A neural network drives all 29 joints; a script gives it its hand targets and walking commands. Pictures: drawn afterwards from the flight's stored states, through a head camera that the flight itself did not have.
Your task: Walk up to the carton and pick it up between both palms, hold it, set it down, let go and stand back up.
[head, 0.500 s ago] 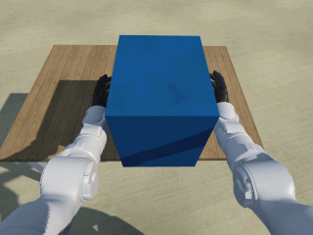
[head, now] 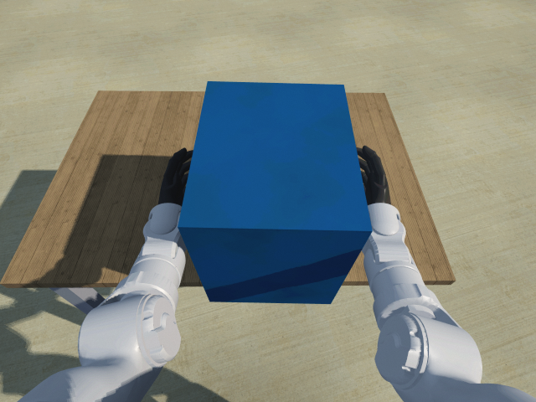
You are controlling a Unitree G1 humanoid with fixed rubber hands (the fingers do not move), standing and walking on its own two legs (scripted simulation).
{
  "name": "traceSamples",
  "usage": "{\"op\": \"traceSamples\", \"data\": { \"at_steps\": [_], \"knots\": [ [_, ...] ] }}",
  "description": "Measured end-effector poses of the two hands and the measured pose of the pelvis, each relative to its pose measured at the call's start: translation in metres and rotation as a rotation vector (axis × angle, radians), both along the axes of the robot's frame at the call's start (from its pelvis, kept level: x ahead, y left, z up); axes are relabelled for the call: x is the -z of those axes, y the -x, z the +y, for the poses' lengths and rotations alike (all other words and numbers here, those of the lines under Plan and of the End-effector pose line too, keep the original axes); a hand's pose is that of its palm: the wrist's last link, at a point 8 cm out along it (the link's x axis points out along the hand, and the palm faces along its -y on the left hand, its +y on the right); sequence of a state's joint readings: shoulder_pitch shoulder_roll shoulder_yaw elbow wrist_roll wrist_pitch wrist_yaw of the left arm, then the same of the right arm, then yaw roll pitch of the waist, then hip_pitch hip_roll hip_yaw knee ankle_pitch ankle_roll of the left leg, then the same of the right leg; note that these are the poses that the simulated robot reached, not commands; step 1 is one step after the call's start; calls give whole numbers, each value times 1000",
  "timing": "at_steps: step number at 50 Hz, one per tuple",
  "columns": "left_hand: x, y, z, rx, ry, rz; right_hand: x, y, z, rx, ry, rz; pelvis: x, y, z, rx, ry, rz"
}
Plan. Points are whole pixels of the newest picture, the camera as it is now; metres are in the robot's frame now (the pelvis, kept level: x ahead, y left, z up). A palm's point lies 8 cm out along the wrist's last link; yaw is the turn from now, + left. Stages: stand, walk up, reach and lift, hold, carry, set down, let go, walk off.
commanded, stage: reach and lift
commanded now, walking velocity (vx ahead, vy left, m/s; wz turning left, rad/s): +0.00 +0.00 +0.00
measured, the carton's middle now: (272, 199) +0.43 +0.03 +0.01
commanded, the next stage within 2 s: none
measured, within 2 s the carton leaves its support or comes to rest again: leaves its support in 0.80 s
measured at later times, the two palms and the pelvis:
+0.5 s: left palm (172, 198) +0.39 +0.19 +0.05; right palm (373, 197) +0.40 -0.13 +0.07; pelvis +0.01 -0.01 +0.00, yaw +0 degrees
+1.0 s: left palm (166, 192) +0.38 +0.19 +0.08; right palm (379, 193) +0.39 -0.13 +0.09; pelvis -0.02 -0.01 +0.00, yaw +1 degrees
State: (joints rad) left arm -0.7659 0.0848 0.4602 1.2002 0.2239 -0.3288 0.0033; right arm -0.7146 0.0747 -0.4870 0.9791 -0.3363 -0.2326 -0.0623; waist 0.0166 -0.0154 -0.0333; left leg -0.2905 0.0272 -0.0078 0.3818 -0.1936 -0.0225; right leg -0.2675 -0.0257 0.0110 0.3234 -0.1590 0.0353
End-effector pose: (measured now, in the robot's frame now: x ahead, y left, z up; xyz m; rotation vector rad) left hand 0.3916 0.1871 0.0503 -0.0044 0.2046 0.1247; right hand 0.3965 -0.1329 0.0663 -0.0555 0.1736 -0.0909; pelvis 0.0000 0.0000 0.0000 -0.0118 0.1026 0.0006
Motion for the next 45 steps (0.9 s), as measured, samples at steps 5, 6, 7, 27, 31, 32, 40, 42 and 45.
{"op": "traceSamples", "data": {
  "at_steps": [5,6,7,27,31,32,40,42,45],
  "knots": [
    [0,1,1,-3,-8,5,0,-1,1,-7,16,3,-2,-2,-3,-3,-1,-14],
    [0,0,1,-2,-9,7,0,-1,1,-7,18,4,-2,-3,-3,-4,-1,-15],
    [0,0,1,-2,-11,9,0,-1,1,-7,19,6,-2,-3,-4,-4,-1,-15],
    [-1,1,2,7,-38,4,0,0,2,-8,48,-26,-4,-8,-6,-5,2,-13],
    [-3,6,1,4,-39,-14,-2,5,2,-8,58,-46,-4,-5,-6,-8,3,-18],
    [-3,7,2,3,-39,-14,-2,6,2,-8,59,-46,-4,-4,-6,-9,4,-20],
    [-4,17,3,-10,-36,-10,-2,13,4,-14,55,-45,-4,7,-7,-16,5,-13],
    [-7,18,3,-13,-36,-15,-4,14,4,-14,51,-50,-4,10,-7,-17,5,-8],
    [-16,17,2,-15,-36,-30,-11,13,3,-13,42,-66,-4,13,-7,-17,5,-2]
  ]
}}
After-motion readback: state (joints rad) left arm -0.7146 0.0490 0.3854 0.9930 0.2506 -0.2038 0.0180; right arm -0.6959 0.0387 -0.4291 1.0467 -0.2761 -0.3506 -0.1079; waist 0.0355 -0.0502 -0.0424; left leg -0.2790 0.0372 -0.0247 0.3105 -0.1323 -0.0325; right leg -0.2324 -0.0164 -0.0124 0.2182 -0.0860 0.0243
